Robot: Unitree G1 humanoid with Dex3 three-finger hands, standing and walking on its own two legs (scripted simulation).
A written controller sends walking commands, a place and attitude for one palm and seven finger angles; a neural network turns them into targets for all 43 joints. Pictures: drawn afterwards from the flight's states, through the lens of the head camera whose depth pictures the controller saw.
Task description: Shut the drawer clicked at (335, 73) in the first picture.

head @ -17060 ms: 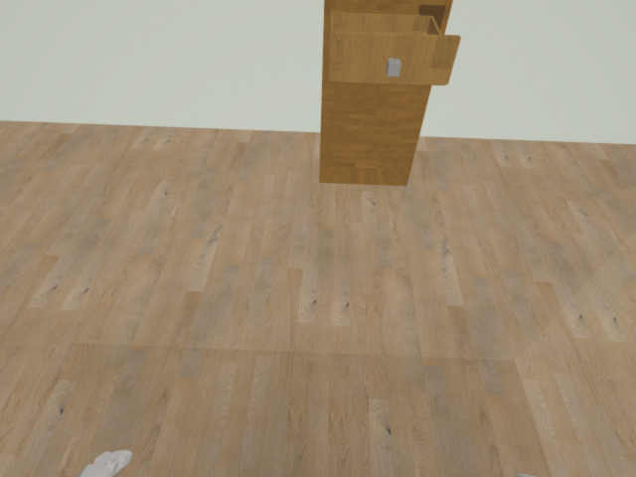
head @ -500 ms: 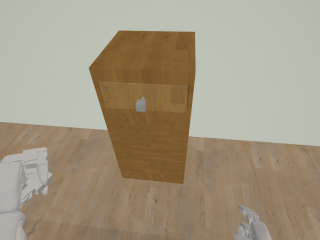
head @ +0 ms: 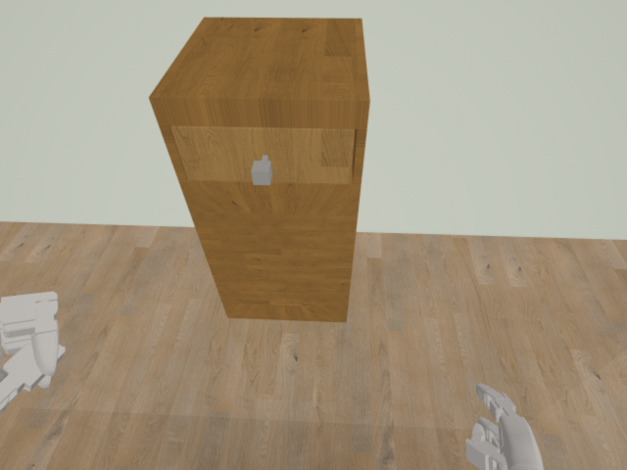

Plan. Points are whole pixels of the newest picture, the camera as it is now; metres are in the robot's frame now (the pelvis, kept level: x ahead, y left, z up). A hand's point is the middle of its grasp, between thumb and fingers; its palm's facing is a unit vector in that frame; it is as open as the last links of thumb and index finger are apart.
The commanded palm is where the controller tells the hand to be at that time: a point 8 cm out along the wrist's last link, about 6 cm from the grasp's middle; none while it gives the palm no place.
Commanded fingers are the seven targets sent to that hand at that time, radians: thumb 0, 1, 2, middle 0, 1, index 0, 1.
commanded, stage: step back with the hand held close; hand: left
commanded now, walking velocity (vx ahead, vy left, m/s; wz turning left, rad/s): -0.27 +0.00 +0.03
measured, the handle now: (263, 167) +0.70 +0.16 -0.04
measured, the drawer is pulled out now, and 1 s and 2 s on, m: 0.00 0.00 0.00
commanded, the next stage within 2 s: stop stepping back and stand still in 0.76 s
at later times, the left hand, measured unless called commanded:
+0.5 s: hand (19, 424) +0.13 +0.24 +0.16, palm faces +0.38 -0.78 -0.50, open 3.3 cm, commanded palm +0.06 +0.27 +0.18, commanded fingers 0.00 0.90 0.90 -1.40 -1.60 -1.40 -1.60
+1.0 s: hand out of the picture +0.00 +0.23 +0.14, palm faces +0.35 -0.82 -0.46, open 3.3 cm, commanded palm -0.07 +0.27 +0.18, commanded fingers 0.00 0.90 0.90 -1.40 -1.60 -1.40 -1.60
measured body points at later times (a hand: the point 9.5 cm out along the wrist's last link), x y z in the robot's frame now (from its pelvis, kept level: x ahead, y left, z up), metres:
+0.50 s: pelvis -0.07 -0.01 -0.01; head -0.03 +0.01 +0.44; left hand +0.10 +0.28 +0.19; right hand +0.10 -0.24 -0.09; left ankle +0.03 +0.07 -0.74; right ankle -0.13 -0.13 -0.74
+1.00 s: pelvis -0.19 -0.02 +0.00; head -0.15 +0.01 +0.44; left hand -0.02 +0.27 +0.16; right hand +0.00 -0.24 -0.08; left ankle -0.17 +0.10 -0.74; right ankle -0.15 -0.12 -0.73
